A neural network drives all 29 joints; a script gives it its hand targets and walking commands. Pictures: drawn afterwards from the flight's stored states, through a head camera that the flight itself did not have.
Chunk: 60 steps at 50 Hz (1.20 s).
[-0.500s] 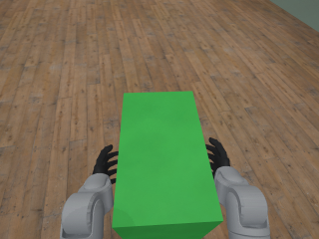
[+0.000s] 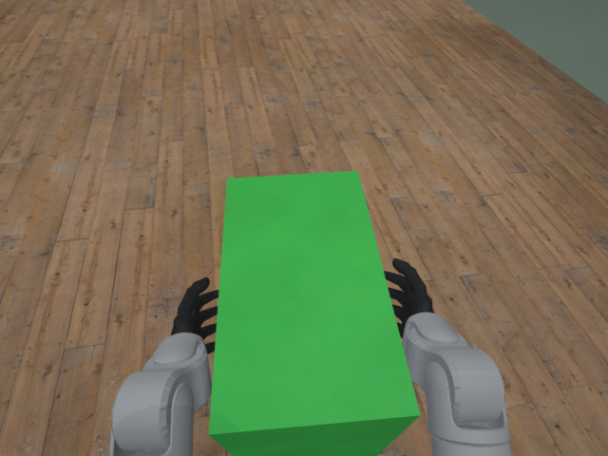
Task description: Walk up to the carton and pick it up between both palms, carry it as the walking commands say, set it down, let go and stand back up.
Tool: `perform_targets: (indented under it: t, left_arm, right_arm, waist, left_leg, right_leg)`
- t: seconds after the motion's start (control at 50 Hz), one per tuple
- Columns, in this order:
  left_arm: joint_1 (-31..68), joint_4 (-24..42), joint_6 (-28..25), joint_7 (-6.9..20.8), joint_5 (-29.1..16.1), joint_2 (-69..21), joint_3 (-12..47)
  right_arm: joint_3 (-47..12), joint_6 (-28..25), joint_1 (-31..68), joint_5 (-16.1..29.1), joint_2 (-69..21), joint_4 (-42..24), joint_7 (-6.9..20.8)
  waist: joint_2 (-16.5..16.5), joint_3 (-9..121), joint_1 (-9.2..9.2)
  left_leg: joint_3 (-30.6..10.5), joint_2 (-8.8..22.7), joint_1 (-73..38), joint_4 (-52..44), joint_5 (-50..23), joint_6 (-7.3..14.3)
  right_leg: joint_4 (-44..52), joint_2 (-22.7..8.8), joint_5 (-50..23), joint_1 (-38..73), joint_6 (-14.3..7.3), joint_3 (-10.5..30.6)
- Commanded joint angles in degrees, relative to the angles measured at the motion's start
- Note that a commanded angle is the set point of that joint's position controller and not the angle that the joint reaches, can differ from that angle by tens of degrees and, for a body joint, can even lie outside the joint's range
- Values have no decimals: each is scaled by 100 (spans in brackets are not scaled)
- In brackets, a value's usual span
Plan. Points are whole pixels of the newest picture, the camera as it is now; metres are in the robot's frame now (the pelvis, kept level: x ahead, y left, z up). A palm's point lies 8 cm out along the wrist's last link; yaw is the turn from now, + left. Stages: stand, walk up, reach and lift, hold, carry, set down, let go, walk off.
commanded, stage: carry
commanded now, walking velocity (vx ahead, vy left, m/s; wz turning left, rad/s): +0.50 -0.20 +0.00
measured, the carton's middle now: (302, 325) +0.30 +0.01 +0.01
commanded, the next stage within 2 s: none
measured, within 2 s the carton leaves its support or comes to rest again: neither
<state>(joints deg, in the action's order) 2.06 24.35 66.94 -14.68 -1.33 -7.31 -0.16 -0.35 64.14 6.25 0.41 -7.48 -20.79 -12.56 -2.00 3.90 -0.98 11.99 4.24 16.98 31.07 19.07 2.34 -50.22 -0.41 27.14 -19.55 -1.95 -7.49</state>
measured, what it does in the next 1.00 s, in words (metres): walks ahead: right foot, then left foot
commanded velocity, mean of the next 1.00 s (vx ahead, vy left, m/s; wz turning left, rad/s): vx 0.32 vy -0.13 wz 0.00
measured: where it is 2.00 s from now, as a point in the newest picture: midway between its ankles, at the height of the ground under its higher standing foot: (374, 263)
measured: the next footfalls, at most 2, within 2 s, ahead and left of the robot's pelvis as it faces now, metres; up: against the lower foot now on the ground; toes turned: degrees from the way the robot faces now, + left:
right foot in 0.24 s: +0.34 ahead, -0.20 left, +0.00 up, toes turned -7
left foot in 0.54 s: +0.45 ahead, -0.04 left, +0.00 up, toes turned +12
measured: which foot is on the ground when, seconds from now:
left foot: down 0.00-0.24, up 0.26-0.52, down 0.54-0.84, up 0.86-1.00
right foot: up 0.00-0.22, down 0.24-0.56, up 0.58-0.82, down 0.84-1.00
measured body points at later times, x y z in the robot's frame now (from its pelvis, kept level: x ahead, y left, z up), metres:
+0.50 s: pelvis +0.32 -0.14 +0.00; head +0.37 -0.12 +0.45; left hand +0.57 +0.02 +0.04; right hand +0.61 -0.25 +0.06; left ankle +0.35 -0.05 -0.72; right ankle +0.30 -0.20 -0.73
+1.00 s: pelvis +0.62 -0.25 +0.00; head +0.65 -0.24 +0.45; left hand +0.88 -0.11 +0.05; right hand +0.90 -0.38 +0.06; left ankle +0.57 -0.15 -0.73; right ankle +0.64 -0.35 -0.73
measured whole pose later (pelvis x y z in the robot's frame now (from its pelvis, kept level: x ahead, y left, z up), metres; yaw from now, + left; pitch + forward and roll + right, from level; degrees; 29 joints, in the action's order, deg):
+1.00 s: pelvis +0.62 -0.25 +0.00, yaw +3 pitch +4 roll -2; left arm 5.2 20.7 67.0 -13.8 0.2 -7.4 1.9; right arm 3.3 66.1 7.3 0.8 -7.5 -21.9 -12.6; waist 1.9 0.2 2.0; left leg 4.7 3.2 17.8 36.8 25.8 -3.1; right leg -27.1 -1.3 12.1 -18.4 -1.2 -9.9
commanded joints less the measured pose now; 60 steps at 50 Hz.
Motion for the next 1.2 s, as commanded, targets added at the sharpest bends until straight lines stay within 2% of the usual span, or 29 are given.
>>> perform_targets:
  t: [0.0, 0.12, 0.16, 0.18, 0.2, 0.22, 0.24, 0.32, 0.34, 0.42, 0.48, 0.52, 0.54, 0.56, 0.58, 0.62, 0.68, 0.74, 0.78, 0.8, 0.84, 0.92, 0.96, 1.02, 1.08, 1.12, 1.14, 1.16, 1.18]
  left_arm:
    - [3201, 1311, -504, 983, -1666, -5859, 3498]
    - [2498, 1105, -549, 872, -1287, -5644, 3157]
    - [2359, 1115, -521, 860, -1210, -5587, 3114]
    - [2288, 1164, -513, 849, -1172, -5566, 3144]
    - [2556, 1412, -544, 845, -1156, -5390, 3178]
    - [2448, 1135, -436, 831, -1088, -5177, 3005]
    - [2478, 1008, -348, 864, -1129, -5127, 2999]
    - [3062, 1335, -625, 1064, -1423, -6099, 3245]
    - [2983, 1213, -689, 1082, -1422, -6183, 3194]
    - [3339, 1670, -826, 1016, -1537, -5917, 3362]
    - [3012, 1554, -757, 1024, -1601, -5706, 3438]
    - [3330, 1557, -596, 950, -1555, -5625, 3662]
    - [3539, 1626, -543, 944, -1659, -5504, 3668]
    - [3176, 1433, -467, 979, -1705, -5539, 3692]
    - [2902, 1117, -432, 1060, -1656, -5619, 3510]
    - [2993, 1046, -416, 1102, -1555, -5724, 3440]
    - [2862, 1184, -585, 1031, -1543, -5823, 3316]
    - [2447, 1109, -553, 912, -1323, -5611, 3089]
    - [2414, 1310, -564, 895, -1313, -5465, 3111]
    - [2349, 1134, -495, 874, -1222, -5368, 3055]
    - [2199, 762, -336, 898, -1009, -5119, 2766]
    - [3030, 1322, -520, 940, -1224, -5540, 2956]
    - [3421, 1689, -683, 965, -1452, -5911, 3047]
    - [3273, 1713, -651, 974, -1457, -5757, 3212]
    - [2806, 1245, -460, 974, -1414, -5655, 3328]
    - [2904, 1397, -466, 1008, -1541, -5572, 3305]
    - [2844, 1302, -520, 1017, -1546, -5552, 3232]
    - [2724, 1081, -488, 1042, -1541, -5574, 3245]
    - [2751, 1087, -450, 1048, -1485, -5473, 3198]
  right_arm:
    - [-2815, -281, 1957, 1432, -5732, -1283, 867]
    - [-3092, -266, 2238, 1679, -5454, -1840, 892]
    - [-3199, -177, 2078, 1545, -5363, -1840, 877]
    - [-3227, -172, 2208, 1599, -5346, -1828, 898]
    - [-3253, -147, 2223, 1582, -5426, -1811, 945]
    - [-3275, 16, 2015, 1577, -5257, -1510, 958]
    - [-3130, 111, 1694, 1434, -5233, -1073, 931]
    - [-3213, -199, 2430, 1650, -6088, -1287, 1056]
    - [-3192, -301, 2656, 1644, -6041, -1544, 1045]
    - [-2955, -486, 2332, 1545, -5896, -1414, 1022]
    - [-2869, -496, 1923, 1359, -5629, -1475, 928]
    - [-2694, -354, 1707, 1231, -5426, -938, 952]
    - [-2554, -298, 1491, 1104, -5388, -557, 897]
    - [-2548, -277, 1144, 1062, -5354, -597, 828]
    - [-2735, -259, 1379, 1055, -5470, -779, 784]
    - [-2911, -183, 1818, 1226, -5709, -840, 899]
    - [-3038, -373, 2394, 1512, -5706, -1752, 861]
    - [-3071, -251, 2157, 1592, -5528, -1738, 851]
    - [-3107, -270, 2213, 1598, -5395, -1867, 847]
    - [-3051, -145, 2091, 1530, -5306, -1611, 885]
    - [-3257, 53, 1965, 1562, -5309, -1098, 925]
    - [-3137, -21, 2269, 1711, -5817, -931, 1017]
    - [-3200, -238, 2859, 1871, -6104, -1634, 1045]
    - [-3053, -273, 2280, 1623, -5768, -1585, 968]
    - [-2794, -184, 1699, 1440, -5605, -1136, 919]
    - [-2880, -192, 1920, 1476, -5739, -1235, 853]
    - [-2940, -202, 2040, 1437, -5690, -1285, 837]
    - [-2980, -164, 2006, 1407, -5658, -1251, 819]
    - [-3017, -102, 1864, 1376, -5594, -1003, 807]
  waist:
    - [842, 1607, 387]
    - [1456, 1811, 197]
    - [755, 2344, 18]
    - [352, 2623, -137]
    - [-1057, 2908, -163]
    - [-1468, 2549, 29]
    - [-893, 2617, 50]
    - [-144, 2651, -29]
    - [-592, 2516, -50]
    - [-387, 2596, -66]
    - [-13, 2618, 178]
    - [2351, 2490, 354]
    - [2012, 2102, 272]
    - [2106, 2113, 379]
    - [1173, 1935, 445]
    - [471, 1596, 300]
    - [828, 1637, 273]
    - [1094, 2219, 130]
    - [30, 2734, -78]
    - [-1167, 2840, -83]
    - [-778, 2518, 51]
    - [-392, 2411, 96]
    - [-369, 2727, 173]
    - [838, 2796, 187]
    - [1409, 2623, 212]
    - [590, 2666, 62]
    - [-439, 2710, -54]
    - [-1179, 2588, -56]
    - [-1382, 2115, -58]
  left_leg:
    - [-1991, 1948, -4542, -1050, -5476, 557]
    - [-187, 1113, -2242, -1119, -4805, -222]
    - [335, 699, -1615, 398, -4484, -430]
    - [189, 503, -436, 1256, -3579, -545]
    - [58, -89, 736, 2992, -493, -618]
    - [-611, -394, 1630, 3753, 1612, -474]
    - [-928, -303, 1932, 4144, 1569, -352]
    - [-983, 202, 1448, 2759, 597, -295]
    - [-898, 190, 1395, 2419, 679, -299]
    - [-641, -30, 671, 461, 450, -84]
    - [-550, 55, -1643, -1058, -1214, 30]
    - [-3615, 2301, -3726, -2042, -564, 778]
    - [-4154, 2596, -3707, -1891, -1559, 1305]
    - [-3875, 2664, -4211, -1342, -3398, 1411]
    - [-3657, 2590, -3871, -1290, -3490, 1370]
    - [-2470, 2005, -3411, -1538, -2718, 833]
    - [-1307, 1400, -3517, -966, -4995, 244]
    - [-111, 804, -2492, -70, -5013, -276]
    - [167, 322, -368, 1365, -2676, -633]
    - [-115, -197, 1186, 2476, 605, -755]
    - [-942, -216, 1311, 2667, 1935, -523]
    - [-672, -147, 493, -45, 568, -504]
    - [-874, 356, -1031, -1016, -1637, -502]
    - [-1849, 1379, -2486, -169, -6796, -22]
    - [-1032, 1011, -2902, 460, -7367, -205]
    - [-640, 491, -1631, 1156, -5767, -342]
    - [-456, 173, -290, 1640, -3745, -461]
    - [-303, -214, 1218, 1610, 135, -526]
    - [-392, -408, 2138, 1716, 1700, -469]
  right_leg:
    - [-211, -418, -257, -3131, 118, 213]
    - [2318, 196, -2454, 234, 5, -427]
    - [2914, 284, -2651, 2048, -170, -675]
    - [2666, -125, -2600, 3374, -337, -236]
    - [2998, -1430, -3215, 4211, -763, 1662]
    - [3297, -1995, -3406, 4089, -1214, 2888]
    - [3433, -2103, -3416, 4110, -1423, 3051]
    - [3250, -1501, -3606, 3186, -855, 1021]
    - [3387, -1625, -3222, 2746, -902, 1103]
    - [3244, -1674, -2862, 2569, -1229, 919]
    - [2492, -1001, -2141, 986, -510, -30]
    - [287, -84, -31, -1714, -81, -238]
    - [-461, -149, 91, -2093, -200, 553]
    - [-1137, -308, 251, -2662, -55, 720]
    - [-1216, -559, 408, -2906, 45, 1073]
    - [40, -626, -22, -2462, 28, 821]
    - [1615, -89, -848, -1650, 208, 59]
    - [3211, 403, -2766, 777, 192, -642]
    - [2707, -518, -4768, 3306, -44, -1]
    - [2531, -1671, -6515, 4243, -589, 1556]
    - [2628, -2140, -7228, 3467, -855, 1989]
    - [2313, -1438, -5856, 2665, -476, 557]
    - [2091, -1242, -4444, 1587, 60, 270]
    - [1599, -652, -2256, 137, 263, 48]
    - [1651, -554, -3387, 214, 310, -140]
    - [1902, -688, -5572, 1519, 186, 231]
    - [1825, -922, -7563, 2697, -23, 592]
    - [1750, -1526, -9717, 3995, -359, 1205]
    - [1806, -1737, -10489, 4304, -507, 1434]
